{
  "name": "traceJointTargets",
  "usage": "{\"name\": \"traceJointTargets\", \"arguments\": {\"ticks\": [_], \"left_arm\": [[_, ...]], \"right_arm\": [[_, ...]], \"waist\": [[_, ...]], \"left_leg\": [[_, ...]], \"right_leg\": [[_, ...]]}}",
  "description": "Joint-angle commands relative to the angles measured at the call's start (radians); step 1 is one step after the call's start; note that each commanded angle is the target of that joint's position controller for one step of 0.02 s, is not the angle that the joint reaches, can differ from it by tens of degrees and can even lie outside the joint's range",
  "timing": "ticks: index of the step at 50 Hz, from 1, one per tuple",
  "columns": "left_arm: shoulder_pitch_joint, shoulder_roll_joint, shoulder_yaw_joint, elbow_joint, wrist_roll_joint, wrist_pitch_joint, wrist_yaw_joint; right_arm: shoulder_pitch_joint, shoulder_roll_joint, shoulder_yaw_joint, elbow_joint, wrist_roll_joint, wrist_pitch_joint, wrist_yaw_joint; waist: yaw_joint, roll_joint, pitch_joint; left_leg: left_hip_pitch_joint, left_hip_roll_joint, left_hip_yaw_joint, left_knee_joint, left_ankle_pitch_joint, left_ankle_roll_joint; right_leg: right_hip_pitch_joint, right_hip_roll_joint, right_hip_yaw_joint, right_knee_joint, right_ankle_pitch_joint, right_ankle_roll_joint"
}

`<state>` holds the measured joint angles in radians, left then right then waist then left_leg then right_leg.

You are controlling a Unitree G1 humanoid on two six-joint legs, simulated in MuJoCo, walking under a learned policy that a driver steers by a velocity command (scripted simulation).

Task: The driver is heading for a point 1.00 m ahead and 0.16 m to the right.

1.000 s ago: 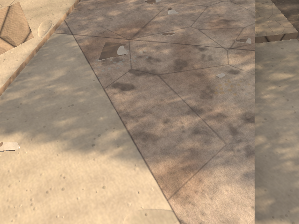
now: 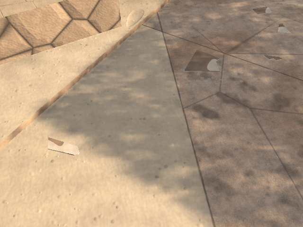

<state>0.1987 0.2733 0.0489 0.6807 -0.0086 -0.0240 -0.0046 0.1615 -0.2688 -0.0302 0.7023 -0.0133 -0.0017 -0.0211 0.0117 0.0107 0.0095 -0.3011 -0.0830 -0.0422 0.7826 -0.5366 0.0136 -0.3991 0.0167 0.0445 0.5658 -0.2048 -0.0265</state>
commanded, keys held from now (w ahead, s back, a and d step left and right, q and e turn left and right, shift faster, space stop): w+e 0.58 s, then w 0.02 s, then w+q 0.40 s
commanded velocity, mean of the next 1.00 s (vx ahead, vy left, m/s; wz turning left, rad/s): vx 0.42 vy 0.00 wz -0.28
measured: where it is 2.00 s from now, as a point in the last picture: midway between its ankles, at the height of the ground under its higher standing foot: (203, 188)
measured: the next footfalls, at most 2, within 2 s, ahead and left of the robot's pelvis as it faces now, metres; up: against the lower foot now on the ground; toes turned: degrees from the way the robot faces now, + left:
left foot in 0.20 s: +0.09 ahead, +0.14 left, +0.00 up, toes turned -10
right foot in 0.66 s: +0.32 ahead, -0.21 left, +0.00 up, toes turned -25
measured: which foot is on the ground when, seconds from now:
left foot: up 0.00-0.18, down 0.20-0.68, up 0.70-1.00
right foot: down 0.00-0.20, up 0.22-0.64, down 0.66-1.00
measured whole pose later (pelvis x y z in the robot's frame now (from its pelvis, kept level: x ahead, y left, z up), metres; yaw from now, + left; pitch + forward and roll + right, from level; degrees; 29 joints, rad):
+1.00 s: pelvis +0.37 -0.13 +0.01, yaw -17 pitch +0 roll -2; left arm 0.31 0.25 0.07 0.78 0.01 -0.10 -0.02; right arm 0.21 -0.29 -0.06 0.77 0.02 -0.05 0.00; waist 0.04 0.05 0.02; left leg -0.72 0.11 -0.09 0.89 0.01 -0.02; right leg -0.02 0.07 -0.16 0.24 -0.23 -0.06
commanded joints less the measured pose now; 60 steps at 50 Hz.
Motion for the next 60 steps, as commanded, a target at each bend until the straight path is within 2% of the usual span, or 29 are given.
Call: {"name": "traceJointTargets", "arguments": {"ticks": [1, 3, 5, 9, 10, 11, 12, 13, 14, 15, 18, 24, 28, 31, 32, 33, 34, 35, 36, 37, 38, 39, 41, 45, 50, 55, 58, 59, 60], "left_arm": [[0.116, 0.187, 0.059, -0.037, -0.007, -0.012, 0.018], [0.037, 0.185, 0.061, -0.065, -0.008, -0.002, 0.03], [0.0, 0.189, 0.066, -0.084, -0.007, 0.018, 0.038], [-0.009, 0.169, 0.064, -0.107, -0.017, 0.039, 0.039], [-0.018, 0.136, 0.055, -0.117, -0.015, 0.035, 0.036], [-0.034, 0.043, 0.028, -0.135, -0.01, 0.027, 0.029], [-0.049, 0.046, 0.029, -0.193, -0.026, 0.008, 0.025], [-0.038, 0.104, 0.041, -0.182, -0.027, -0.005, 0.021], [-0.016, 0.133, 0.052, -0.156, -0.023, -0.008, 0.014], [0.011, 0.128, 0.053, -0.13, -0.014, -0.009, 0.01], [-0.018, 0.089, 0.044, -0.128, -0.009, -0.015, -0.004], [-0.168, 0.037, 0.017, -0.18, -0.018, -0.016, -0.033], [-0.253, 0.029, 0.008, -0.213, -0.023, -0.02, -0.064], [-0.182, 0.071, 0.031, -0.211, -0.014, -0.019, -0.067], [-0.036, 0.108, 0.054, -0.176, -0.017, -0.017, -0.06], [0.124, 0.157, 0.081, -0.135, -0.018, -0.01, -0.041], [0.249, 0.254, 0.098, -0.104, -0.006, -0.002, -0.015], [0.26, 0.262, 0.085, -0.116, 0.004, -0.016, -0.015], [0.228, 0.184, 0.065, -0.104, 0.013, -0.026, -0.022], [0.173, 0.159, 0.056, -0.085, 0.01, -0.035, -0.022], [0.106, 0.127, 0.045, -0.073, 0.005, -0.044, -0.024], [0.057, 0.09, 0.036, -0.072, 0.008, -0.053, -0.028], [0.017, 0.07, 0.037, -0.057, 0.015, -0.076, -0.029], [0.022, 0.083, 0.046, -0.003, 0.027, -0.098, -0.019], [0.047, 0.116, 0.053, 0.033, 0.018, -0.092, 0.001], [0.118, 0.158, 0.069, 0.079, -0.004, -0.056, 0.012], [0.078, 0.2, 0.078, 0.068, -0.007, -0.026, 0.029], [0.065, 0.205, 0.078, 0.061, -0.009, -0.017, 0.036], [0.045, 0.192, 0.069, 0.05, -0.019, -0.018, 0.04]], "right_arm": [[-0.038, -0.113, -0.042, -0.104, 0.027, -0.014, 0.014], [-0.047, -0.109, -0.043, -0.104, 0.021, -0.033, 0.021], [-0.021, -0.069, -0.034, -0.088, 0.015, -0.055, 0.03], [0.089, -0.08, -0.048, -0.04, 0.026, -0.073, 0.035], [0.168, -0.109, -0.06, -0.023, 0.025, -0.072, 0.026], [0.275, -0.171, -0.076, -0.012, 0.012, -0.07, 0.011], [0.251, -0.27, -0.098, -0.012, -0.023, -0.069, 0.018], [0.18, -0.23, -0.09, -0.033, -0.016, -0.08, 0.013], [0.147, -0.168, -0.074, -0.034, 0.003, -0.085, 0.005], [0.135, -0.142, -0.066, -0.038, 0.008, -0.088, 0.002], [0.157, -0.123, -0.057, -0.013, -0.005, -0.099, -0.001], [0.206, -0.151, -0.06, 0.045, 0.002, -0.083, 0.0], [0.243, -0.189, -0.068, 0.084, 0.025, -0.07, 0.001], [0.264, -0.227, -0.076, 0.109, 0.04, -0.06, 0.001], [0.262, -0.228, -0.072, 0.119, 0.043, -0.057, 0.001], [0.255, -0.216, -0.064, 0.115, 0.041, -0.063, -0.002], [0.279, -0.109, -0.029, 0.07, 0.004, -0.075, 0.007], [0.339, -0.088, -0.01, 0.076, 0.028, -0.101, 0.021], [0.21, -0.191, -0.046, 0.054, 0.069, -0.11, 0.026], [0.139, -0.178, -0.042, 0.021, 0.082, -0.112, 0.026], [0.126, -0.155, -0.039, 0.029, 0.061, -0.108, 0.018], [0.146, -0.153, -0.046, 0.038, 0.045, -0.095, 0.016], [0.219, -0.111, -0.043, 0.071, 0.045, -0.061, 0.017], [0.155, -0.083, -0.044, 0.049, 0.041, -0.039, 0.009], [0.008, -0.051, -0.029, 0.005, 0.033, -0.056, 0.038], [-0.124, -0.05, -0.022, -0.079, 0.033, -0.058, 0.073], [-0.059, -0.095, -0.047, -0.099, 0.024, -0.051, 0.085], [0.056, -0.134, -0.068, -0.079, 0.022, -0.05, 0.082], [0.201, -0.188, -0.097, -0.051, 0.021, -0.051, 0.068]], "waist": [[0.023, -0.163, -0.076], [-0.004, -0.166, -0.05], [-0.022, -0.18, -0.073], [-0.073, -0.155, -0.098], [-0.105, -0.12, -0.108], [-0.135, 0.049, -0.12], [-0.097, 0.233, -0.022], [-0.062, 0.185, 0.054], [-0.047, 0.141, 0.087], [-0.041, 0.11, 0.073], [-0.056, 0.083, 0.068], [-0.109, 0.088, 0.096], [-0.122, 0.082, 0.123], [-0.042, 0.12, 0.027], [0.052, 0.109, -0.056], [0.139, 0.09, -0.132], [0.131, -0.127, -0.274], [0.105, -0.217, -0.493], [0.144, -0.094, -0.379], [0.11, -0.104, -0.209], [0.057, -0.041, -0.13], [0.017, -0.07, -0.083], [-0.029, -0.091, -0.058], [-0.033, -0.065, 0.03], [0.019, -0.048, 0.073], [0.062, -0.034, 0.109], [-0.001, -0.089, 0.025], [-0.062, -0.094, -0.046], [-0.147, -0.067, -0.125]], "left_leg": [[-0.333, 0.06, -0.067, 0.225, -0.068, -0.005], [-0.245, 0.069, -0.028, 0.069, -0.001, -0.008], [-0.08, 0.034, 0.018, -0.062, 0.063, -0.016], [0.186, 0.019, 0.057, -0.35, 0.318, -0.012], [0.318, 0.088, 0.012, -0.361, 0.287, 0.007], [0.418, 0.306, -0.235, -0.471, 0.066, 0.069], [0.336, 0.497, -0.601, -0.609, -0.232, 0.191], [0.293, 0.505, -0.622, -0.631, -0.299, 0.23], [0.299, 0.457, -0.512, -0.618, -0.209, 0.2], [0.309, 0.409, -0.402, -0.612, -0.076, 0.167], [0.275, 0.341, -0.155, -0.624, 0.278, 0.133], [0.271, 0.32, 0.064, -0.621, 0.505, 0.126], [0.329, 0.356, 0.129, -0.598, 0.613, 0.116], [0.356, 0.373, 0.177, -0.414, 1.176, 0.101], [0.32, 0.362, 0.196, -0.259, 1.285, 0.089], [0.162, 0.333, 0.213, -0.059, 1.193, 0.064], [-0.206, 0.228, 0.208, 0.328, 0.445, 0.02], [-0.363, 0.082, -0.005, 0.593, -0.065, 0.0], [-0.432, 0.129, -0.092, 0.637, 0.004, 0.005], [-0.453, 0.168, -0.061, 0.591, 0.086, 0.011], [-0.415, 0.213, -0.049, 0.516, 0.159, 0.008], [-0.362, 0.235, -0.054, 0.466, 0.213, 0.002], [-0.274, 0.244, -0.058, 0.442, 0.284, -0.013], [-0.365, 0.228, -0.091, 0.323, 0.411, -0.041], [-0.362, 0.202, -0.02, 0.008, 0.646, -0.025], [-0.451, 0.185, 0.04, -0.134, 0.539, 0.026], [-0.289, 0.084, 0.141, -0.152, 0.396, 0.075], [-0.141, 0.037, 0.157, -0.172, 0.399, 0.097], [0.096, 0.013, 0.132, -0.271, 0.547, 0.135]], "right_leg": [[0.296, -0.307, 0.558, -0.311, -0.355, -0.247], [0.189, -0.236, 0.455, -0.341, -0.342, -0.187], [0.093, -0.159, 0.358, -0.332, -0.264, -0.163], [-0.031, -0.086, 0.32, -0.247, -0.33, -0.122], [-0.15, -0.056, 0.297, -0.157, -0.378, -0.076], [-0.299, 0.033, 0.183, 0.14, -0.394, -0.006], [-0.495, 0.053, 0.116, 0.355, -0.35, 0.004], [-0.548, -0.023, 0.143, 0.484, -0.28, 0.006], [-0.58, -0.033, 0.144, 0.524, -0.198, 0.012], [-0.559, -0.046, 0.133, 0.549, -0.137, 0.021], [-0.501, -0.066, 0.09, 0.591, 0.025, 0.044], [-0.41, -0.085, -0.012, 0.309, 0.172, 0.058], [-0.331, -0.072, -0.091, 0.14, 0.122, 0.008], [-0.077, 0.023, -0.151, 0.073, 0.008, -0.07], [0.131, 0.057, -0.152, 0.006, 0.053, -0.111], [0.406, 0.042, -0.1, -0.029, 0.113, -0.145], [0.796, -0.228, 0.273, -0.009, 0.116, -0.228], [0.896, -0.461, 0.761, -0.179, 0.005, -0.378], [0.782, -0.412, 0.612, -0.221, 0.007, -0.315], [0.608, -0.369, 0.419, -0.236, 0.07, -0.271], [0.462, -0.316, 0.311, -0.262, 0.123, -0.234], [0.358, -0.277, 0.224, -0.295, 0.173, -0.217], [0.249, -0.251, 0.129, -0.375, 0.188, -0.211], [0.212, -0.236, -0.024, -0.432, 0.3, -0.189], [0.276, -0.225, -0.147, -0.46, 0.301, -0.15], [0.486, -0.295, -0.185, -0.386, 0.412, -0.135], [0.523, -0.282, -0.229, -0.165, 0.927, -0.091], [0.494, -0.258, -0.238, 0.004, 1.022, -0.068], [0.38, -0.208, -0.258, 0.235, 0.919, -0.021]]}}
Over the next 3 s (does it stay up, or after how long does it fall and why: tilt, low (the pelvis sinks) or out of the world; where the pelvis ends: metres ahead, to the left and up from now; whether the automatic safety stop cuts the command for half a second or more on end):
stays up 0.88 -0.13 -0.01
